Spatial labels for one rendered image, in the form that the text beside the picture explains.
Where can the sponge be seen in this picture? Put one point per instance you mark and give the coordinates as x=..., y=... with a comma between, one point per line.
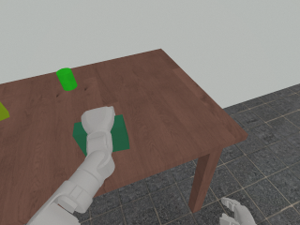
x=120, y=140

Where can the right robot hand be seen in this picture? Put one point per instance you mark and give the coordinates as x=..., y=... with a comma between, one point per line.
x=241, y=213

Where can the left robot forearm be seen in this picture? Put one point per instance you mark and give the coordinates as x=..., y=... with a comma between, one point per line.
x=76, y=193

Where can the left robot upper arm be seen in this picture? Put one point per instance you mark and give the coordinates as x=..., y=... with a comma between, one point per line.
x=56, y=215

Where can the left robot hand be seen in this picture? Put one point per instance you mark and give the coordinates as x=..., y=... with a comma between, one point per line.
x=98, y=118

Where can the table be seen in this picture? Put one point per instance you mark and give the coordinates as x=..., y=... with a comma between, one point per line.
x=169, y=119

